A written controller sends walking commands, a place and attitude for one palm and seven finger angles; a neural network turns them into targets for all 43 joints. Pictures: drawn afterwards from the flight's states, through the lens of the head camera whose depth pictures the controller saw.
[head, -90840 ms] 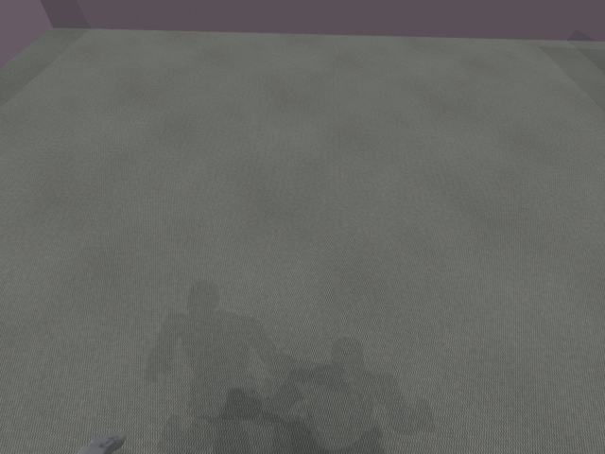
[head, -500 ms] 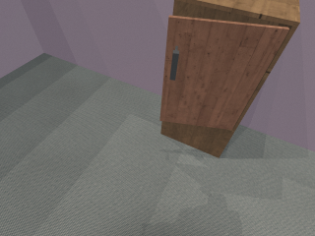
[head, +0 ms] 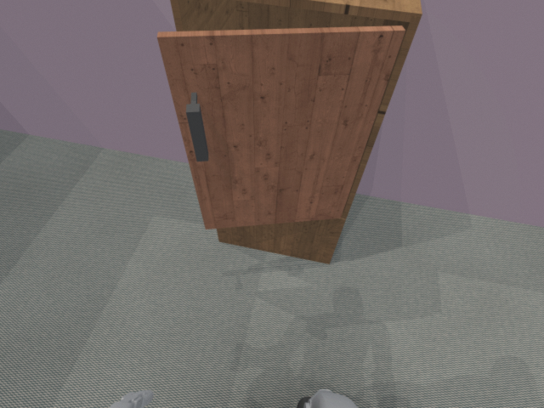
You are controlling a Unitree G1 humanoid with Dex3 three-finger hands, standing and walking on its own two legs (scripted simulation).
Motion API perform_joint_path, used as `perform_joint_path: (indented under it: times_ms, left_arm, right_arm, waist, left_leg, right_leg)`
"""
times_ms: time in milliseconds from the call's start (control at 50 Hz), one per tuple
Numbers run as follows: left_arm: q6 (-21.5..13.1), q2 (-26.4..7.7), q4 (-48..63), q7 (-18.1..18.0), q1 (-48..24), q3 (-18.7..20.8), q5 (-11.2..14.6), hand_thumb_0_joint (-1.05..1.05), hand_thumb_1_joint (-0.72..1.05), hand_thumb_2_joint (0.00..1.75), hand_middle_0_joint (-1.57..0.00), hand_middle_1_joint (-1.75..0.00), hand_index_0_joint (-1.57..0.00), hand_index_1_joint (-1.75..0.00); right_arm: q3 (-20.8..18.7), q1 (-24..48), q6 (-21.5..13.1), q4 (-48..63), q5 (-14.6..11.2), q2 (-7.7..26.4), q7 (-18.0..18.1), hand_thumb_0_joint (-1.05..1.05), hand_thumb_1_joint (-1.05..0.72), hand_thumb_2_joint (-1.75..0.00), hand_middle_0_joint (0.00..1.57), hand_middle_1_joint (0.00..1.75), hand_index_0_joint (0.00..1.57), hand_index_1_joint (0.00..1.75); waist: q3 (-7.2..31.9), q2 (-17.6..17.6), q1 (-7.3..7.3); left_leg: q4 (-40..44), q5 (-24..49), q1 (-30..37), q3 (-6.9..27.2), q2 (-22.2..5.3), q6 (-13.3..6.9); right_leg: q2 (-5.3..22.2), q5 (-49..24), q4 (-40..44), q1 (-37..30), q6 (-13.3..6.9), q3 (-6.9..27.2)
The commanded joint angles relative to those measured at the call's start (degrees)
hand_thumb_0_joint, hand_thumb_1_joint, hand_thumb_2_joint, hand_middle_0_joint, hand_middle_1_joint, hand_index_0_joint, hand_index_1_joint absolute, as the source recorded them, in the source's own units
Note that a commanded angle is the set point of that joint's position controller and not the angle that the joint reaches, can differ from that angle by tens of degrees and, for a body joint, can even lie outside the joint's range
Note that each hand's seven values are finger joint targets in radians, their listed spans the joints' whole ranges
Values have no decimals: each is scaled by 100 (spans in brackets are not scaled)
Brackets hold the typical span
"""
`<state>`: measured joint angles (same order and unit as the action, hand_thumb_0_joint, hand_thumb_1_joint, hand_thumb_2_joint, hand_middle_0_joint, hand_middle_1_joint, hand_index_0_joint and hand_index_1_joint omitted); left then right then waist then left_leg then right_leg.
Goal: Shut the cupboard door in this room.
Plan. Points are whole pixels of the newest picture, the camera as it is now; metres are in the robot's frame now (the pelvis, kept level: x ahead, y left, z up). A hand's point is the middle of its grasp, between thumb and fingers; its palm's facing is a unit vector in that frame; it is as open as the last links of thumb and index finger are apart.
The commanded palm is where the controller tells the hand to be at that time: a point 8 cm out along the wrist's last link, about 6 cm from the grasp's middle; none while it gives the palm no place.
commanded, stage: take the last steps up to it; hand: left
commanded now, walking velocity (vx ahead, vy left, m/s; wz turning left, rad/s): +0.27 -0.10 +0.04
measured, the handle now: (198, 127) +0.62 +0.14 +0.03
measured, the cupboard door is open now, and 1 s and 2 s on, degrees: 19 19 19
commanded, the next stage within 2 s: come to a stop and stand still in 0.26 s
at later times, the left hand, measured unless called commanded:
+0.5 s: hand out of the picture +0.15 +0.11 -0.18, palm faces +0.12 -0.98 -0.15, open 7.3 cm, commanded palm none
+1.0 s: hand (179, 390) +0.18 +0.15 -0.17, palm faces +0.07 -0.96 -0.26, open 7.3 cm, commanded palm none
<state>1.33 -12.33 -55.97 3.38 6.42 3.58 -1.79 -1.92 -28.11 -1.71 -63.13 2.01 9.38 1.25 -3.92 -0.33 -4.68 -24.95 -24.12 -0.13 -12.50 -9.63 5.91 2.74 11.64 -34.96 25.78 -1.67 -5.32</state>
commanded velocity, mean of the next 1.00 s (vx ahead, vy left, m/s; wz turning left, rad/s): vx -0.04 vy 0.02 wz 0.02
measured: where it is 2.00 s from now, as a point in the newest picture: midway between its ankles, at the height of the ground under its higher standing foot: outside the picture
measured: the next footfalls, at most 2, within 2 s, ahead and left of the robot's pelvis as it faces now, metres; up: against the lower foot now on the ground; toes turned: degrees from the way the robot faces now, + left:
right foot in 0.02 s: +0.16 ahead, -0.13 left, +0.00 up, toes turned +1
left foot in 0.40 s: +0.23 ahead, +0.05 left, +0.00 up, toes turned +10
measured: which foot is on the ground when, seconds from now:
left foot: down 0.00-0.02, up 0.04-0.38, down 0.40-0.64, up 0.66-0.98, down 1.00-1.00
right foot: up 0.00-0.00, down 0.02-1.00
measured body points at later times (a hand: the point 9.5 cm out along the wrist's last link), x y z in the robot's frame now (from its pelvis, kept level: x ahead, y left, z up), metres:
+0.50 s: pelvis +0.16 -0.05 +0.00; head +0.17 -0.04 +0.45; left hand +0.14 +0.16 -0.17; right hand +0.27 -0.26 -0.14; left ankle +0.19 +0.05 -0.73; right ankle +0.11 -0.14 -0.72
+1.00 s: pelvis +0.16 -0.04 +0.01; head +0.20 -0.04 +0.45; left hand +0.17 +0.20 -0.15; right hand +0.24 -0.29 -0.14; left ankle +0.16 +0.08 -0.72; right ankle +0.12 -0.15 -0.73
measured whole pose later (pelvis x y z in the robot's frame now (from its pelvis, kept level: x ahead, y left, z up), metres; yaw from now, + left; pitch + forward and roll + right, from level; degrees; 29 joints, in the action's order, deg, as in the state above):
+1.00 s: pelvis +0.16 -0.04 +0.01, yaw +1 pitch -1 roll +0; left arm 0.4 -10.7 -59.1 -3.0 14.5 2.2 -1.3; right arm -2.2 -9.1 2.9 -58.4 0.1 12.2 0.9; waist -4.9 -0.4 1.0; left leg -32.5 -13.9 -14.2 -2.5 -0.8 1.9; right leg 1.3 20.3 -30.8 9.7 -0.9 -3.9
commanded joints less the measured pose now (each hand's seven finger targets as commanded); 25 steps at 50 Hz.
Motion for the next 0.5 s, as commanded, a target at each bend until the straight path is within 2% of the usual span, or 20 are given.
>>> perform_joint_path:
  times_ms: [0,20,40,60,80,100,120,140,160,200,260,280,320,340,360,380,400,420,440,480]
  left_arm:
    - [-329,-1449,-478,-229,2502,354,19,0,90,90,-20,-30,-20,-30]
    - [-309,-1443,-453,-291,2273,330,123,0,90,90,-20,-30,-20,-30]
    - [-290,-1174,-381,-355,1777,281,113,0,90,90,-20,-30,-20,-30]
    - [-308,-930,-251,-369,1338,197,109,0,90,90,-20,-30,-20,-30]
    - [-339,-647,-175,-387,1013,97,120,0,90,90,-20,-30,-20,-30]
    - [-382,-428,-133,-400,798,31,105,0,90,90,-20,-30,-20,-30]
    - [-416,-312,-127,-402,685,-24,94,0,90,90,-20,-30,-20,-30]
    - [-456,-304,-142,-419,680,-30,65,0,90,90,-20,-30,-20,-30]
    - [-478,-259,-150,-422,654,-44,64,0,90,90,-20,-30,-20,-30]
    - [-501,-151,-184,-418,740,-39,53,0,90,90,-20,-30,-20,-30]
    - [-523,-280,-322,-417,904,-31,45,0,90,90,-20,-30,-20,-30]
    - [-519,-314,-363,-416,956,-28,58,0,90,90,-20,-30,-20,-30]
    - [-486,-352,-440,-410,997,-35,110,0,90,90,-20,-30,-20,-30]
    - [-471,-277,-468,-407,1050,-45,116,0,90,90,-20,-30,-20,-30]
    - [-455,-116,-435,-426,1199,-90,148,0,90,90,-20,-30,-20,-30]
    - [-427,131,-382,-468,1328,-168,189,0,90,90,-20,-30,-20,-30]
    - [-357,92,-374,-513,1312,-209,186,0,90,90,-20,-30,-20,-30]
    - [-267,110,-415,-530,1369,-223,153,0,90,90,-20,-30,-20,-30]
    - [-195,86,-475,-542,1398,-234,140,0,90,90,-20,-30,-20,-30]
    - [-126,-92,-541,-561,1519,-182,116,0,90,90,-20,-30,-20,-30]
  right_arm:
    - [-88,191,-129,498,-196,479,-3,0,-90,-90,20,30,20,30]
    - [-93,478,-81,618,-191,593,7,0,-90,-90,20,30,20,30]
    - [-143,730,-29,655,-196,530,0,0,-90,-90,20,30,20,30]
    - [-131,778,-54,599,-156,492,-1,0,-90,-90,20,30,20,30]
    - [-144,816,-28,558,-116,501,-5,0,-90,-90,20,30,20,30]
    - [-133,735,26,512,-71,404,-23,0,-90,-90,20,30,20,30]
    - [-112,619,89,455,-47,286,-42,0,-90,-90,20,30,20,30]
    - [-100,481,111,421,-32,176,-64,0,-90,-90,20,30,20,30]
    - [-87,399,141,405,-21,115,-72,0,-90,-90,20,30,20,30]
    - [-81,581,153,514,-12,80,-96,0,-90,-90,20,30,20,30]
    - [-50,1028,72,682,-33,87,-126,0,-90,-90,20,30,20,30]
    - [-36,1091,36,679,-34,111,-122,0,-90,-90,20,30,20,30]
    - [-19,959,-23,579,-28,182,-102,0,-90,-90,20,30,20,30]
    - [-40,726,-80,462,-19,310,-94,0,-90,-90,20,30,20,30]
    - [-52,464,-130,408,0,583,-41,0,-90,-90,20,30,20,30]
    - [-60,401,-117,414,-10,885,47,0,-90,-90,20,30,20,30]
    - [-17,624,-41,436,-51,880,118,0,-90,-90,20,30,20,30]
    - [54,1038,-11,510,-67,818,178,0,-90,-90,20,30,20,30]
    - [101,1369,5,539,-103,744,209,0,-90,-90,20,30,20,30]
    - [72,1627,81,562,-170,721,219,0,-90,-90,20,30,20,30]
  waist:
    - [1696,-1786,1293]
    - [1387,-1416,1195]
    - [883,-1038,992]
    - [625,-1010,842]
    - [409,-687,643]
    - [302,-569,462]
    - [239,-433,316]
    - [302,-349,219]
    - [308,-448,150]
    - [234,-510,171]
    - [193,-494,296]
    - [242,-424,316]
    - [351,-371,235]
    - [466,-84,146]
    - [681,606,108]
    - [792,1259,174]
    - [666,1090,271]
    - [435,1063,439]
    - [169,1255,534]
    - [295,1008,612]
  left_leg:
    - [-3783,-1187,-3176,132,742,-428]
    - [-4627,-1218,-3446,883,546,-611]
    - [-4862,-750,-3529,1056,363,-639]
    - [-4924,-354,-3642,1128,224,-612]
    - [-4717,-74,-3405,1189,98,-581]
    - [-4391,69,-3079,1152,66,-549]
    - [-4092,202,-2813,1066,124,-519]
    - [-3724,265,-2639,987,191,-504]
    - [-3505,383,-2575,929,216,-486]
    - [-2860,535,-2557,836,285,-461]
    - [-1748,597,-2426,759,371,-468]
    - [-1404,733,-2256,693,445,-477]
    - [-643,1346,-1588,552,631,-513]
    - [-317,2028,-923,688,626,-585]
    - [-146,3389,-268,1478,37,-881]
    - [-106,5158,59,2359,-913,-1445]
    - [138,5810,-367,2439,-1284,-1787]
    - [288,5822,-692,2253,-1125,-1772]
    - [299,5903,-899,2019,-932,-1658]
    - [96,5613,-784,1688,-536,-1328]
  right_leg:
    - [1849,-37,1584,-4293,-979,2737]
    - [2018,70,2027,-3640,-1110,2910]
    - [1872,155,2137,-3052,-1078,2487]
    - [1725,-164,2043,-2682,-1112,2290]
    - [1559,-537,2046,-2132,-1055,1712]
    - [1397,-913,2099,-1684,-1001,1249]
    - [1267,-1069,2197,-1313,-937,936]
    - [1171,-1281,2193,-1288,-941,765]
    - [1154,-1278,2256,-1161,-983,665]
    - [1089,-1236,2327,-1218,-1038,637]
    - [1180,-1651,2106,-1600,-1101,751]
    - [1149,-1813,1959,-1732,-1054,748]
    - [913,-1822,1529,-1729,-831,605]
    - [739,-1854,925,-1443,-654,502]
    - [355,-1547,185,-1009,-322,257]
    - [13,-65,-301,-582,-2,49]
    - [-56,1731,-574,-813,103,224]
    - [38,1925,-417,-935,148,424]
    - [120,1663,-126,-1011,184,449]
    - [157,330,713,-1314,166,547]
